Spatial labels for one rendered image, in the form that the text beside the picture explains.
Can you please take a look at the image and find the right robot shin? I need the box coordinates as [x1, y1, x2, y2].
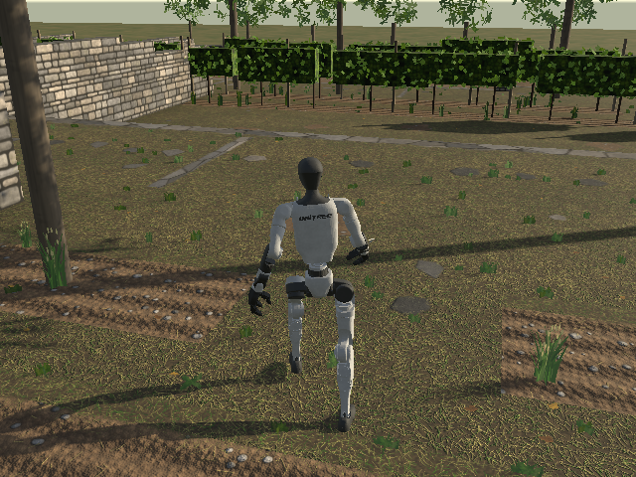
[337, 345, 354, 417]

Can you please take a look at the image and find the left robot hand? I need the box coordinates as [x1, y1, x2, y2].
[248, 288, 271, 316]

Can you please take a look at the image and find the robot left forearm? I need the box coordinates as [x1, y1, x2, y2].
[251, 244, 275, 292]

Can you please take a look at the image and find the robot left upper arm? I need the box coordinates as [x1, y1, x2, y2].
[267, 202, 293, 259]

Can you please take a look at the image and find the right robot hand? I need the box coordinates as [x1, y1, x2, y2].
[346, 248, 369, 265]

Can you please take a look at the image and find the left robot thigh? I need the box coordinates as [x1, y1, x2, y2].
[285, 275, 306, 319]

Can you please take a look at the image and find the robot right forearm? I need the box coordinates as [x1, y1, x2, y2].
[356, 232, 369, 255]

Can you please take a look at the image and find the robot right upper arm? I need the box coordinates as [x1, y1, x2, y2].
[333, 198, 366, 247]

